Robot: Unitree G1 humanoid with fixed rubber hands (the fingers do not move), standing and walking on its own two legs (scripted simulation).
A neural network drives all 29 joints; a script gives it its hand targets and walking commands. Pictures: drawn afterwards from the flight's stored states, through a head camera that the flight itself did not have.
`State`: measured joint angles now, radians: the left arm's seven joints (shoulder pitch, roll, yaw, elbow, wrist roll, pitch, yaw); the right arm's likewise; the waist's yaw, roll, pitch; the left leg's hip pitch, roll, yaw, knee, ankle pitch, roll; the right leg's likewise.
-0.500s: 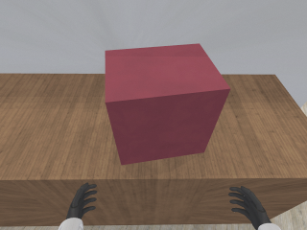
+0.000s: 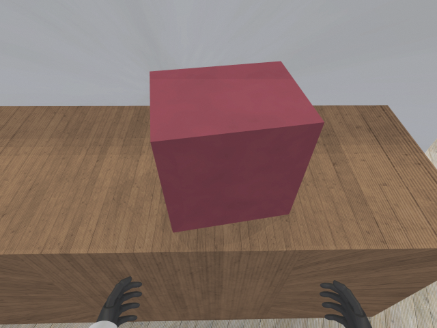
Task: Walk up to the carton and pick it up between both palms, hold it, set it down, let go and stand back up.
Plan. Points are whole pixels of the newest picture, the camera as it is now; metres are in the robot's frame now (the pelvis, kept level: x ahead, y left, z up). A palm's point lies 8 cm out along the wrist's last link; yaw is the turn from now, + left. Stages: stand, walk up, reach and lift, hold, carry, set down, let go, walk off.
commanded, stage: let go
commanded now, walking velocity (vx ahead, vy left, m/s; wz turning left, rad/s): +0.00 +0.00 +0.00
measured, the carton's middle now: (225, 149) +0.50 +0.02 +0.04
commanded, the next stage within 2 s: stand in 0.38 s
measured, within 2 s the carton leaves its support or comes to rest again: neither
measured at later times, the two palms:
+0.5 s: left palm (106, 327) +0.15 +0.23 -0.08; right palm out of the picture +0.14 -0.24 -0.09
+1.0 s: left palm out of the picture +0.05 +0.28 -0.12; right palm out of the picture +0.03 -0.24 -0.11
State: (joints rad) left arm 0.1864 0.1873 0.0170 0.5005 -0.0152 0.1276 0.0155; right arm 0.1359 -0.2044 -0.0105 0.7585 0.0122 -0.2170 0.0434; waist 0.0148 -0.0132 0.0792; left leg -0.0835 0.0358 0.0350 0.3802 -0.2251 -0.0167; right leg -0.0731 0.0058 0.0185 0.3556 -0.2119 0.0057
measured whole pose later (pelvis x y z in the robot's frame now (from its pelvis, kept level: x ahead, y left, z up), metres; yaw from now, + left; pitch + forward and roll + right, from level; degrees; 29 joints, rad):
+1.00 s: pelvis -0.03 +0.02 -0.01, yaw +1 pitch -3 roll -1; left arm 0.32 0.28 0.00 0.76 0.02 -0.03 0.00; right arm 0.36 -0.25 -0.02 0.75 -0.01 -0.04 0.00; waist 0.00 -0.01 0.01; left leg -0.19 0.01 0.03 0.48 -0.23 0.01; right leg -0.17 -0.02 0.01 0.43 -0.21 0.04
